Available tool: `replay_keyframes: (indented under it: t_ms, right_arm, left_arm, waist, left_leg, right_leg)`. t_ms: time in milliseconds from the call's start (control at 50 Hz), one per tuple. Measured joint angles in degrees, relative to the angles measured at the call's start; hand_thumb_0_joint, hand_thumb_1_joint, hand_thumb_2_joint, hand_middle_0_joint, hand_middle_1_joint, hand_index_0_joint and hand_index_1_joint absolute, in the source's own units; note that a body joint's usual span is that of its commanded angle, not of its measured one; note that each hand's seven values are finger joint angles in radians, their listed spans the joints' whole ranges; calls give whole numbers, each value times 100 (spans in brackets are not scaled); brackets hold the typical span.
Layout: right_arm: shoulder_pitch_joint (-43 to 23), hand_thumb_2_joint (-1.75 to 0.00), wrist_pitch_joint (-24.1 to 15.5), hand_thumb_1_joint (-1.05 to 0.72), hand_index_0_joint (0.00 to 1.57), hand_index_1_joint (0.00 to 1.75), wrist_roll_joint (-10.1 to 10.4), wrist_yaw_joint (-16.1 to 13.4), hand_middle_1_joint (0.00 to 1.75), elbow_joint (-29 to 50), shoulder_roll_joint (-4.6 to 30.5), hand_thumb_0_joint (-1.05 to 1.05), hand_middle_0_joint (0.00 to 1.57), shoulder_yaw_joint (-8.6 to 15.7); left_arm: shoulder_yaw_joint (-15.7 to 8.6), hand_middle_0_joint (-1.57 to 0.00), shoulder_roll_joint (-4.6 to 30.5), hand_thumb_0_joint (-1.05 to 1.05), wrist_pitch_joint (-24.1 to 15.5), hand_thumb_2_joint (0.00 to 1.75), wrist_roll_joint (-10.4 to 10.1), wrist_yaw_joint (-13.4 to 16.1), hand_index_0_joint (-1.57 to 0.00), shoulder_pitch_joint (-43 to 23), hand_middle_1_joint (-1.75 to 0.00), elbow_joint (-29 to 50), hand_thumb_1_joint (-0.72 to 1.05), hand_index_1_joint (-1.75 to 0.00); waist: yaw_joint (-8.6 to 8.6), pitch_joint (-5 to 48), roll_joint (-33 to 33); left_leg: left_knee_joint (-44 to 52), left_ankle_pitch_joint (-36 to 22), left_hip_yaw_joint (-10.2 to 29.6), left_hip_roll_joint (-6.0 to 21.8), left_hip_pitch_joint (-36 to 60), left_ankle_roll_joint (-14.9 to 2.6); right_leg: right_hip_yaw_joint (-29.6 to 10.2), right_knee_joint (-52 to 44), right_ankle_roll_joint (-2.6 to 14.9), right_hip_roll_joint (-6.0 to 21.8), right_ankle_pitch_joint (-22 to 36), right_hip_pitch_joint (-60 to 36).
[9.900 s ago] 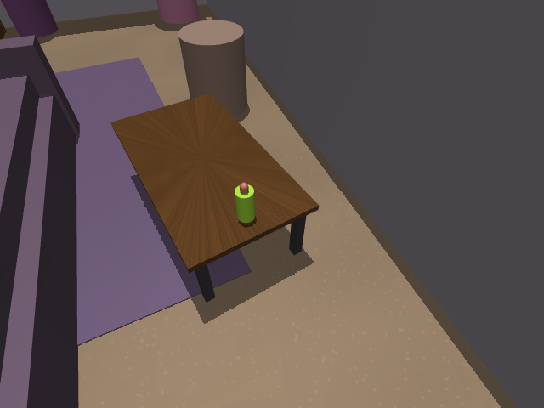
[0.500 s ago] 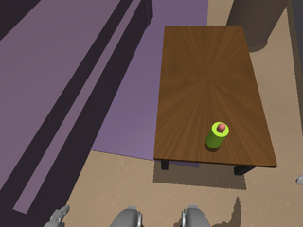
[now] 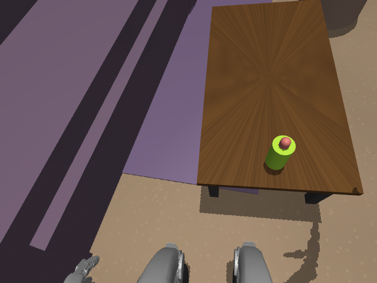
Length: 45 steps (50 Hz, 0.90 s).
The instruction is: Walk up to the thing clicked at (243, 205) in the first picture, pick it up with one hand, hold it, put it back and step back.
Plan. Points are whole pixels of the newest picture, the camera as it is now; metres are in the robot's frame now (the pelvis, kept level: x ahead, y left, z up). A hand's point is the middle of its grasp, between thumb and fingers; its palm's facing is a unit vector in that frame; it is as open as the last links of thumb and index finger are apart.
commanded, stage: go down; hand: right
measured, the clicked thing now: (280, 151) +0.51 -0.22 -0.27
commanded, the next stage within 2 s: approach in 0.22 s
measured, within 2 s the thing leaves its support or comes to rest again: neither
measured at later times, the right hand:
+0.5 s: hand out of the picture +0.40 -0.40 +0.00, palm faces +0.26 +0.96 -0.09, open 17.5 cm
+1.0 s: hand (324, 164) +0.46 -0.33 -0.25, palm faces +0.18 +0.98 +0.00, open 17.3 cm
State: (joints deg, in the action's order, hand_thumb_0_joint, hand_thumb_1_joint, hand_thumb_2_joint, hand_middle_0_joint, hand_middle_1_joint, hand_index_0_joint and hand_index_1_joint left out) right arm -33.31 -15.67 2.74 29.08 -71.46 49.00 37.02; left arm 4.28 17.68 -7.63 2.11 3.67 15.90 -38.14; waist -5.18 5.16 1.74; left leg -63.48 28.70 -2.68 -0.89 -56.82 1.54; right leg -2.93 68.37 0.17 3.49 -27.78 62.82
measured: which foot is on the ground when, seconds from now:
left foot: down 0.00-1.00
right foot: down 0.00-1.00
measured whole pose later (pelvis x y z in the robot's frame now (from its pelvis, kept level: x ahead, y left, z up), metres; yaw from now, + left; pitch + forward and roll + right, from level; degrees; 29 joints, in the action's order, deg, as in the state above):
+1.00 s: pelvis -0.06 +0.01 -0.26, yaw +7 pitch +34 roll +9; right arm -55.0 -28.0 3.8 30.5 -72.3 53.5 44.9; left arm 9.2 16.6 -3.0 6.5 -1.4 6.3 -36.2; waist -10.0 3.5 2.2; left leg -117.8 39.8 -5.3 -2.5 -112.7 1.8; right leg -8.7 122.0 -0.6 3.7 -37.2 119.8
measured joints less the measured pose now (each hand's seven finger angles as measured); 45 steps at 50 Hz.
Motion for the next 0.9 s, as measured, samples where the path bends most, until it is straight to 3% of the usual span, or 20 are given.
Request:
replay_keyframes:
  t_ms: [420, 560, 660, 720, 800, 900]
  right_arm:
    - [-453, -4, -226, 50, 5, 4, 8, 59, 4, -236, 273, -2, 6, 167]
    - [-857, -5, -859, 56, 5, 5, 360, 205, 5, -514, 396, -2, 5, 143]
    - [-972, -5, -1497, 57, 5, 5, 757, 408, 5, -296, 220, -2, 5, 355]
    - [-1061, -4, -1705, 57, 5, 5, 857, 500, 5, -216, 112, -2, 5, 578]
    - [-1338, -3, -1763, 55, 6, 4, 747, 553, 4, -149, 100, -2, 6, 857]
    - [-1787, -2, -1594, 52, 6, 4, 415, 442, 4, 4, 280, -2, 7, 1005]
  left_arm:
    - [85, -19, -12, 1, 245, 90, -20, -258, -20, 90, -30, 55, 91, -30]
    - [156, -19, 141, 1, 137, 91, 51, -312, -20, 63, -30, 176, 90, -30]
    - [234, -19, 231, 1, 66, 91, 101, -337, -19, -107, -29, 285, 89, -30]
    - [285, -19, 198, 1, 93, 91, 140, -334, -19, -325, -29, 326, 89, -30]
    - [362, -18, 85, 1, 161, 91, 235, -355, -19, -643, -29, 352, 90, -30]
    - [412, -18, -55, 1, 292, 91, 371, -420, -19, -933, -29, 296, 91, -30]
  waist:
    - [-108, 46, -8]
    - [-153, 212, -7]
    - [-272, 488, -29]
    - [-353, 496, -45]
    - [-413, 325, -24]
    - [-444, -2, 31]
  left_leg:
    - [-127, 24, -18, -41, -276, 24]
    - [-951, 278, -45, -46, -1269, 14]
    - [-2160, 698, -74, -79, -2491, 32]
    - [-2931, 939, -108, -107, -3166, 44]
    - [-3851, 1127, -173, -143, -4007, 38]
    - [-4781, 1171, -232, -154, -4927, 32]
  right_leg:
    - [-33, 233, 37, 34, -83, 326]
    - [-92, 991, 32, 34, -283, 1308]
    - [-178, 2164, 9, 58, -665, 2533]
    - [-254, 2926, -15, 75, -885, 3220]
    - [-376, 3839, -35, 84, -1044, 4084]
    - [-499, 4741, -63, 51, -1037, 5028]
